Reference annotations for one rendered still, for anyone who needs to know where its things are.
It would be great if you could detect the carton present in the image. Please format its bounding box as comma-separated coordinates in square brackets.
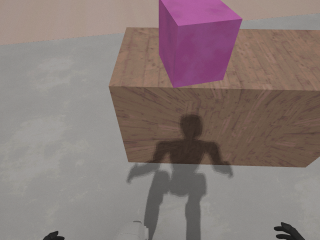
[159, 0, 243, 88]

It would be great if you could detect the robot left thigh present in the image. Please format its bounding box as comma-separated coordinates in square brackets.
[113, 222, 149, 240]

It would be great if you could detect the pedestal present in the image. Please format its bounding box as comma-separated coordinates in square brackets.
[108, 27, 320, 168]

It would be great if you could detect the robot right hand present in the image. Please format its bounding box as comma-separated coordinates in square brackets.
[274, 222, 305, 240]

